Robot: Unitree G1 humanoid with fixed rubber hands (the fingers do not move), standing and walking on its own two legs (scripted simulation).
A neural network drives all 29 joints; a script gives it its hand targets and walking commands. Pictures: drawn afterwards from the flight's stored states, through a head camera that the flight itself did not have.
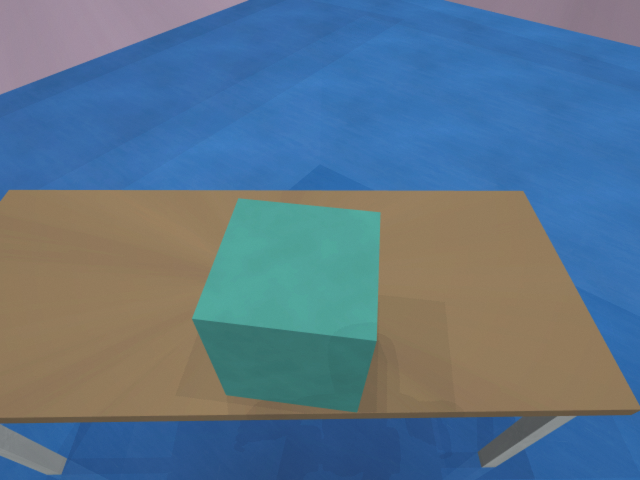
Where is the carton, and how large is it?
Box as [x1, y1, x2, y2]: [192, 198, 380, 412]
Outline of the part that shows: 238,198 192,317 225,393 229,395 356,412 376,341 380,212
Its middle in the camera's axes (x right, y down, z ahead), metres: -0.03 +0.11 +0.63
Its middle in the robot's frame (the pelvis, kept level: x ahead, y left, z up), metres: +0.39 +0.05 -0.07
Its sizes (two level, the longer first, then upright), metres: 0.223 0.217 0.254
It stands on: a table, 0.58 m high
